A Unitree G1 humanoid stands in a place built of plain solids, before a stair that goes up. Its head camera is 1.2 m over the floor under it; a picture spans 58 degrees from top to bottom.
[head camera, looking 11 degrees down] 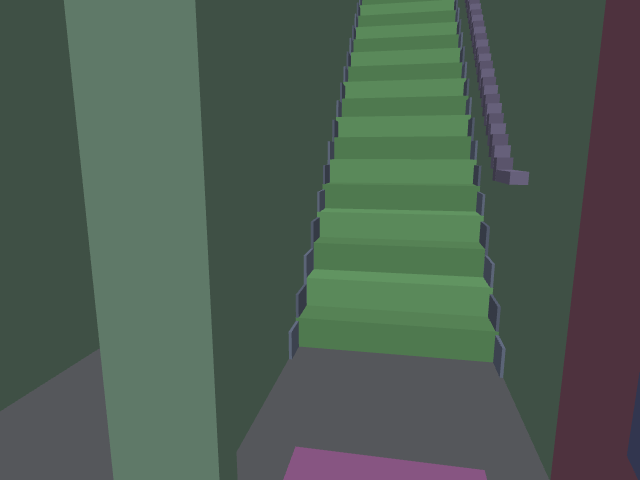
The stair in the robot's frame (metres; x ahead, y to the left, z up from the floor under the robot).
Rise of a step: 0.19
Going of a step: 0.24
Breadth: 1.22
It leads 11 degrees to the right of straight ahead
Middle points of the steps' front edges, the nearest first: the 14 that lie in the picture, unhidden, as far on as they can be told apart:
2.48 -0.44 0.20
2.72 -0.49 0.39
2.95 -0.53 0.59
3.19 -0.58 0.78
3.42 -0.62 0.98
3.65 -0.66 1.17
3.89 -0.71 1.37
4.12 -0.75 1.56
4.36 -0.80 1.76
4.59 -0.84 1.95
4.82 -0.88 2.15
5.06 -0.93 2.34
5.29 -0.97 2.54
5.52 -1.01 2.73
